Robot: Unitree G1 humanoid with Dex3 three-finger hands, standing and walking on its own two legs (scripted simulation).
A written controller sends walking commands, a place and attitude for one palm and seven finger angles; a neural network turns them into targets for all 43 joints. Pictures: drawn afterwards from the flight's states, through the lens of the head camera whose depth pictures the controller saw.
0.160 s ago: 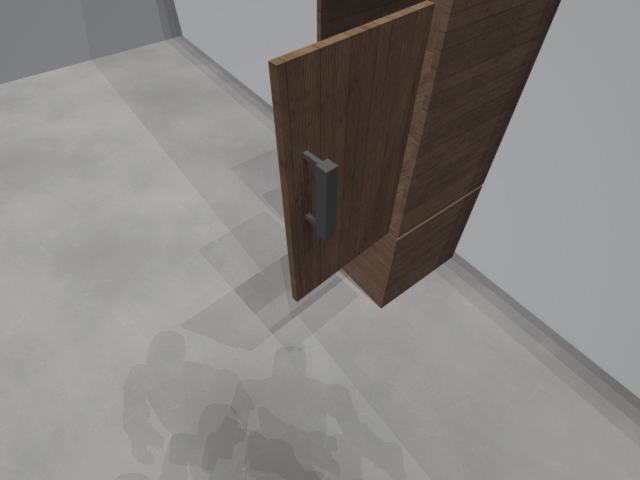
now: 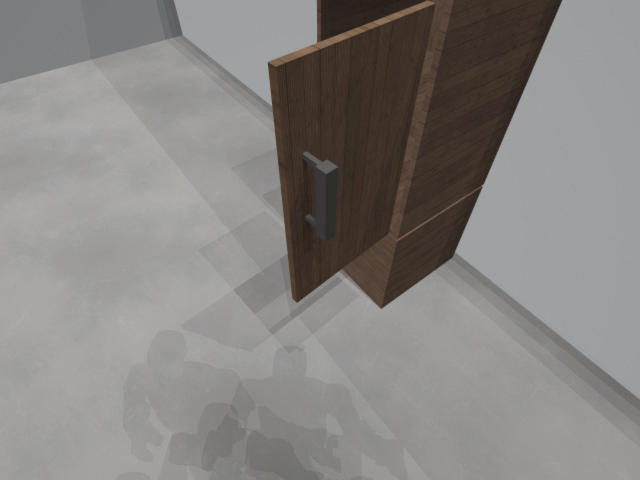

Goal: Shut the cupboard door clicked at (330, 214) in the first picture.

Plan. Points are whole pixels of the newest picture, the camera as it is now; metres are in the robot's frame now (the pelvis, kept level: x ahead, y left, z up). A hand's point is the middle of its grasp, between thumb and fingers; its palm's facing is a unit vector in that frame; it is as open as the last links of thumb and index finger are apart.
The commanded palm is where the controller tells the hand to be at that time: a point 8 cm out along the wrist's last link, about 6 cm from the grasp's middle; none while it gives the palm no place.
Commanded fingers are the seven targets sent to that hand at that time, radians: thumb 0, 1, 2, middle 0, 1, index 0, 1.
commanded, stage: stand and wait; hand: left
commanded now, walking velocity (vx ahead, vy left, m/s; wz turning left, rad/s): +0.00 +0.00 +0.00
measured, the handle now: (317, 197) +0.57 +0.04 +0.00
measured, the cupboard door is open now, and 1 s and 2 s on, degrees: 95 95 95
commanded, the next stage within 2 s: look at it before walking up in 0.12 s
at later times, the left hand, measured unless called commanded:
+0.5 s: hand out of the picture +0.05 +0.21 -0.17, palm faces +0.01 -0.96 -0.28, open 7.4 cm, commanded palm none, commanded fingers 0.00 0.90 0.90 -0.20 -0.30 -0.20 -0.30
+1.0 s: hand out of the picture +0.05 +0.20 -0.18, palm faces -0.03 -0.97 -0.26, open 7.4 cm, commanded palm none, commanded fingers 0.00 0.90 0.90 -0.20 -0.30 -0.20 -0.30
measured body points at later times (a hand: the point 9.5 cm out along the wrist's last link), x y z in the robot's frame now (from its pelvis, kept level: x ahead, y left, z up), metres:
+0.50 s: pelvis +0.01 +0.00 +0.00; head +0.03 -0.01 +0.45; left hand +0.05 +0.26 -0.15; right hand +0.06 -0.27 -0.15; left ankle +0.01 +0.12 -0.75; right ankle -0.03 -0.09 -0.75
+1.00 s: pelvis +0.01 +0.00 -0.01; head +0.03 -0.01 +0.44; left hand +0.05 +0.25 -0.16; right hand +0.04 -0.26 -0.16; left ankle +0.01 +0.12 -0.75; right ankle -0.03 -0.09 -0.75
